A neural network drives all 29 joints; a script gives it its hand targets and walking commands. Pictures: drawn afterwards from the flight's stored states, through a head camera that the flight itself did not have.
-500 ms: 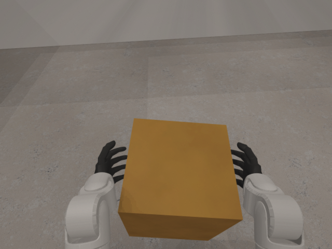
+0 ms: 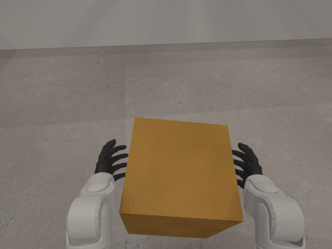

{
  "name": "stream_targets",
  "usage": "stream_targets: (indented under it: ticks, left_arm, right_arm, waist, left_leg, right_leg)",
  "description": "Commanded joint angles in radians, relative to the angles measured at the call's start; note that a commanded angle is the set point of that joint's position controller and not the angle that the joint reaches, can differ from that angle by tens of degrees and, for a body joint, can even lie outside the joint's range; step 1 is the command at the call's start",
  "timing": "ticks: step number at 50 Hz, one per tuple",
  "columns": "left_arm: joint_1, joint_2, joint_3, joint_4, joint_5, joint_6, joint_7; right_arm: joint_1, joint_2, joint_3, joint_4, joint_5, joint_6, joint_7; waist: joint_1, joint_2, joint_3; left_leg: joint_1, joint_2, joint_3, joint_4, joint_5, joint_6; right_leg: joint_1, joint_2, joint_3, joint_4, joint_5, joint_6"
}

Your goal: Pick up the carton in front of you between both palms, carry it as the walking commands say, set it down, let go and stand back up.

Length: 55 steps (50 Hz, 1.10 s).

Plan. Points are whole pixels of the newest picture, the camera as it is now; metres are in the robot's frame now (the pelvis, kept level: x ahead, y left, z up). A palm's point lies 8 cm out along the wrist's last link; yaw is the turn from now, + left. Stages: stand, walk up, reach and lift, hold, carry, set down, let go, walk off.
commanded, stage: carry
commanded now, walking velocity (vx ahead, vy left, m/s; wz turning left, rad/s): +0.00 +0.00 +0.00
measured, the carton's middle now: (174, 183) +0.29 +0.01 +0.01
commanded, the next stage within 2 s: none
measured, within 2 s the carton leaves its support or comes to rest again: neither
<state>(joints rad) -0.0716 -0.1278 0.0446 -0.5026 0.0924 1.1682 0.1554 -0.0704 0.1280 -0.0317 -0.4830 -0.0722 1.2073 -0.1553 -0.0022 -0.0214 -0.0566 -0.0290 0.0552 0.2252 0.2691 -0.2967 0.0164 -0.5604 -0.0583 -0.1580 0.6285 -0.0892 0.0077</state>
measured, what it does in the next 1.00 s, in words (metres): walks ahead: right foot, then left foot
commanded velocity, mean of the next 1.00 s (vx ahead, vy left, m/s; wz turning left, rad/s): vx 0.00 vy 0.00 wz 0.00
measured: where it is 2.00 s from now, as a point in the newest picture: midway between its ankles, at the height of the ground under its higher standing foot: outside the picture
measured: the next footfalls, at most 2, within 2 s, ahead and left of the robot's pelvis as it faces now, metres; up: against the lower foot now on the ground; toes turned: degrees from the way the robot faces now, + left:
right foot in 0.06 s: +0.22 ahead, -0.11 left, +0.00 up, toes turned -10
left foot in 0.24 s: +0.08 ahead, +0.09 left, +0.00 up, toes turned +13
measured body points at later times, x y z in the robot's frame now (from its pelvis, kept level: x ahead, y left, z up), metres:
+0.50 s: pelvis +0.18 +0.00 -0.01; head +0.17 +0.00 +0.44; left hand +0.45 +0.17 +0.08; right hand +0.46 -0.14 +0.08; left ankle +0.05 +0.08 -0.74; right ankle +0.18 -0.10 -0.74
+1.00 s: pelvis +0.21 +0.02 -0.02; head +0.21 +0.01 +0.43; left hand +0.48 +0.18 +0.08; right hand +0.49 -0.12 +0.07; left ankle +0.16 +0.13 -0.75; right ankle +0.24 -0.06 -0.75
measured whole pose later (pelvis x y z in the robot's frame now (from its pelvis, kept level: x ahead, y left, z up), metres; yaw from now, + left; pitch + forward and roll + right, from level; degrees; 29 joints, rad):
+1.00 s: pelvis +0.21 +0.02 -0.02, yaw +3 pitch +1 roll -1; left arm -0.16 -0.13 0.07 -0.38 0.12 1.20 0.15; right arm -0.14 0.13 -0.05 -0.38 -0.12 1.26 -0.17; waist 0.01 0.02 -0.05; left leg -0.20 0.06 0.09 0.53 -0.34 0.01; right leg -0.29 -0.01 -0.22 0.52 -0.25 -0.06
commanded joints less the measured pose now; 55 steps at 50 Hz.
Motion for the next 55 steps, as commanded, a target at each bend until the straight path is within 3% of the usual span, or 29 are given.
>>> stream_targets:
  ticks: [1, 2, 4, 5, 6, 8, 10, 11, 13, 17, 22, 24, 27, 29, 31, 32, 33, 34, 36, 38, 39, 40, 41, 42, 45, 47, 50, 53, 55]
  left_arm:
    - [-0.363, -0.878, -0.689, -0.067, -0.385, 0.065, -0.220]
    - [-0.400, -0.835, -0.652, -0.086, -0.385, 0.072, -0.221]
    - [-0.385, -0.810, -0.618, -0.032, -0.376, 0.082, -0.220]
    - [-0.372, -0.844, -0.637, 0.002, -0.385, 0.089, -0.220]
    - [-0.331, -0.894, -0.625, 0.029, -0.388, 0.087, -0.230]
    - [-0.387, -0.963, -0.631, 0.032, -0.393, 0.063, -0.236]
    - [-0.405, -0.984, -0.617, 0.038, -0.382, 0.054, -0.241]
    - [-0.411, -1.016, -0.610, 0.051, -0.385, 0.049, -0.248]
    - [-0.416, -0.990, -0.643, 0.033, -0.379, 0.043, -0.253]
    - [-0.379, -0.963, -0.625, 0.057, -0.377, 0.054, -0.244]
    - [-0.376, -0.943, -0.616, 0.060, -0.346, 0.058, -0.224]
    - [-0.407, -0.973, -0.615, 0.055, -0.362, 0.062, -0.230]
    - [-0.425, -0.968, -0.640, 0.000, -0.370, 0.045, -0.232]
    - [-0.388, -0.974, -0.624, 0.069, -0.373, 0.060, -0.233]
    - [-0.383, -0.946, -0.629, 0.043, -0.370, 0.067, -0.225]
    - [-0.369, -0.931, -0.630, 0.041, -0.365, 0.067, -0.223]
    - [-0.405, -0.963, -0.639, 0.048, -0.380, 0.072, -0.222]
    - [-0.414, -0.934, -0.660, 0.049, -0.369, 0.076, -0.223]
    - [-0.387, -0.931, -0.635, 0.089, -0.350, 0.086, -0.233]
    - [-0.454, -0.939, -0.655, 0.048, -0.384, 0.076, -0.240]
    - [-0.434, -0.975, -0.656, 0.022, -0.382, 0.072, -0.243]
    - [-0.460, -0.981, -0.655, 0.020, -0.389, 0.066, -0.242]
    - [-0.461, -0.964, -0.664, -0.029, -0.379, 0.053, -0.235]
    - [-0.440, -0.958, -0.630, 0.031, -0.382, 0.057, -0.231]
    - [-0.428, -0.972, -0.629, 0.046, -0.370, 0.051, -0.240]
    - [-0.385, -0.955, -0.597, 0.166, -0.342, 0.054, -0.257]
    - [-0.420, -0.927, -0.577, 0.237, -0.290, 0.010, -0.278]
    - [-0.513, -0.894, -0.565, 0.273, -0.287, -0.054, -0.299]
    - [-0.482, -0.892, -0.519, 0.346, -0.250, -0.092, -0.306]
  right_arm:
    - [-0.421, 0.820, 0.615, -0.146, 0.348, 0.009, 0.216]
    - [-0.413, 0.810, 0.608, -0.088, 0.352, 0.027, 0.213]
    - [-0.448, 0.800, 0.598, -0.100, 0.354, 0.049, 0.211]
    - [-0.458, 0.818, 0.635, -0.120, 0.357, 0.044, 0.208]
    - [-0.461, 0.823, 0.643, -0.127, 0.354, 0.045, 0.206]
    - [-0.471, 0.892, 0.660, -0.120, 0.352, 0.024, 0.215]
    - [-0.495, 0.931, 0.642, -0.090, 0.356, 0.013, 0.226]
    - [-0.536, 0.969, 0.689, -0.116, 0.372, 0.002, 0.230]
    - [-0.511, 0.967, 0.676, -0.078, 0.357, 0.000, 0.229]
    - [-0.514, 0.935, 0.665, -0.106, 0.360, 0.006, 0.219]
    - [-0.467, 0.923, 0.629, -0.047, 0.355, 0.021, 0.232]
    - [-0.506, 0.919, 0.661, -0.041, 0.373, 0.016, 0.228]
    - [-0.544, 0.960, 0.670, -0.079, 0.394, 0.009, 0.217]
    - [-0.530, 0.920, 0.635, -0.074, 0.366, 0.014, 0.218]
    - [-0.494, 0.891, 0.649, -0.088, 0.375, 0.029, 0.225]
    - [-0.498, 0.921, 0.652, -0.057, 0.378, 0.031, 0.225]
    - [-0.470, 0.887, 0.615, -0.030, 0.364, 0.033, 0.222]
    - [-0.467, 0.903, 0.620, -0.022, 0.370, 0.027, 0.219]
    - [-0.451, 0.862, 0.608, -0.040, 0.344, 0.027, 0.223]
    - [-0.485, 0.922, 0.610, -0.039, 0.335, 0.018, 0.216]
    - [-0.510, 0.948, 0.626, -0.101, 0.347, 0.010, 0.225]
    - [-0.531, 0.946, 0.621, -0.066, 0.361, 0.009, 0.220]
    - [-0.546, 0.960, 0.632, -0.091, 0.385, 0.012, 0.229]
    - [-0.512, 0.927, 0.637, -0.040, 0.366, 0.025, 0.230]
    - [-0.567, 0.961, 0.677, -0.085, 0.383, 0.000, 0.233]
    - [-0.540, 0.921, 0.652, -0.008, 0.360, -0.002, 0.235]
    - [-0.595, 0.898, 0.611, 0.070, 0.317, -0.036, 0.255]
    - [-0.576, 0.918, 0.553, 0.218, 0.267, -0.093, 0.285]
    - [-0.583, 0.895, 0.543, 0.251, 0.255, -0.133, 0.291]
  waist:
    - [0.018, 0.107, -0.213]
    - [0.015, 0.061, -0.249]
    - [0.023, -0.159, -0.350]
    - [0.017, -0.143, -0.392]
    - [0.018, -0.065, -0.400]
    - [0.010, -0.160, -0.404]
    - [0.001, -0.093, -0.417]
    - [0.006, -0.134, -0.374]
    - [0.005, 0.023, -0.367]
    - [0.004, 0.039, -0.334]
    - [0.002, 0.115, -0.334]
    - [0.009, 0.032, -0.318]
    - [0.003, -0.117, -0.323]
    - [0.001, -0.086, -0.273]
    - [0.009, -0.066, -0.244]
    - [0.012, -0.002, -0.251]
    - [0.000, 0.227, -0.221]
    - [-0.013, 0.289, -0.183]
    - [-0.027, 0.207, -0.190]
    - [0.002, 0.168, -0.243]
    - [0.017, 0.180, -0.275]
    - [0.038, 0.086, -0.325]
    - [0.028, -0.031, -0.359]
    - [0.045, -0.131, -0.373]
    - [0.016, -0.124, -0.297]
    - [-0.012, -0.073, -0.315]
    - [0.008, 0.037, -0.262]
    - [0.004, 0.049, -0.159]
    - [0.002, 0.042, -0.169]
  left_leg:
    - [-0.014, 0.118, 0.054, 0.258, 0.653, -0.008]
    - [-0.115, 0.070, 0.016, 0.351, 0.476, -0.051]
    - [-0.322, -0.014, -0.071, 0.538, -0.245, -0.059]
    - [-0.351, 0.008, -0.154, 0.558, -0.301, -0.038]
    - [-0.328, 0.043, -0.153, 0.502, -0.295, -0.028]
    - [-0.276, 0.008, -0.150, 0.234, -0.219, -0.030]
    - [-0.146, 0.017, -0.117, 0.089, -0.060, -0.033]
    - [-0.134, 0.052, -0.131, 0.064, 0.082, -0.034]
    - [-0.059, 0.096, -0.157, 0.137, 0.329, -0.029]
    - [-0.044, 0.108, -0.147, 0.214, 0.660, -0.041]
    - [-0.013, 0.096, -0.121, 0.295, 0.950, -0.032]
    - [-0.103, 0.055, -0.061, 0.312, 0.913, -0.037]
    - [-0.275, 0.010, -0.070, 0.207, 0.353, -0.059]
    - [-0.316, -0.026, -0.038, 0.036, 0.153, -0.064]
    - [-0.119, -0.015, -0.061, -0.079, 0.392, -0.066]
    - [0.060, 0.029, -0.070, -0.071, 0.788, -0.067]
    - [0.301, 0.091, -0.069, 0.064, 1.246, -0.057]
    - [0.429, 0.139, -0.125, 0.189, 1.569, -0.016]
    - [0.393, 0.173, -0.132, 0.210, 1.356, 0.038]
    - [0.206, 0.141, -0.092, 0.301, 1.288, 0.008]
    - [0.042, 0.114, -0.030, 0.337, 1.026, -0.016]
    - [-0.162, 0.056, -0.030, 0.439, 0.649, -0.025]
    - [-0.324, 0.007, -0.104, 0.571, 0.194, -0.073]
    - [-0.289, -0.031, -0.133, 0.637, -0.240, -0.028]
    - [-0.330, 0.002, -0.183, 0.328, -0.250, 0.016]
    - [-0.130, 0.009, -0.129, 0.101, 0.007, -0.002]
    - [-0.131, 0.125, -0.215, 0.136, 0.356, 0.011]
    - [-0.257, 0.117, -0.212, 0.126, 0.099, 0.012]
    - [-0.216, 0.106, -0.215, 0.119, 0.217, 0.009]
  right_leg:
    - [0.388, 0.039, -0.079, -0.305, 0.328, -0.014]
    - [0.560, -0.053, -0.010, -0.241, 0.573, -0.035]
    - [0.745, -0.295, 0.296, -0.192, 1.056, -0.182]
    - [0.773, -0.335, 0.300, -0.215, 0.872, -0.223]
    - [0.752, -0.325, 0.270, -0.227, 0.820, -0.193]
    - [0.709, -0.238, 0.180, -0.238, 0.743, -0.157]
    - [0.610, -0.192, 0.142, -0.243, 0.466, -0.108]
    - [0.576, -0.141, 0.071, -0.200, 0.402, -0.082]
    - [0.487, -0.130, 0.069, -0.163, 0.340, -0.061]
    - [0.465, -0.115, 0.040, -0.069, 0.517, -0.061]
    - [0.422, -0.064, -0.010, -0.022, 0.460, -0.048]
    - [0.503, -0.033, -0.045, -0.040, 0.545, -0.043]
    - [0.682, -0.101, 0.036, -0.055, 0.880, -0.094]
    - [0.746, -0.124, 0.048, -0.044, 1.004, -0.088]
    - [0.583, -0.084, 0.032, -0.022, 0.718, -0.069]
    - [0.450, -0.033, -0.025, 0.041, 0.496, -0.056]
    - [0.164, 0.031, -0.090, 0.141, -0.055, -0.040]
    - [-0.092, 0.080, -0.142, 0.169, -0.402, -0.017]
    - [-0.062, 0.047, -0.053, -0.021, -0.349, -0.025]
    - [0.243, 0.062, -0.078, -0.220, 0.040, -0.025]
    - [0.456, 0.056, -0.092, -0.212, 0.255, -0.026]
    - [0.668, -0.068, 0.041, -0.184, 0.572, -0.092]
    - [0.791, -0.216, 0.225, -0.110, 1.016, -0.229]
    - [0.701, -0.307, 0.264, -0.139, 1.176, -0.286]
    - [0.657, -0.193, 0.149, -0.168, 0.749, -0.181]
    - [0.507, -0.144, 0.070, -0.156, 0.399, -0.120]
    - [0.412, -0.114, 0.059, -0.152, 0.014, -0.046]
    - [0.432, -0.113, 0.088, -0.192, 0.016, -0.036]
    - [0.421, -0.116, 0.101, -0.175, 0.087, -0.033]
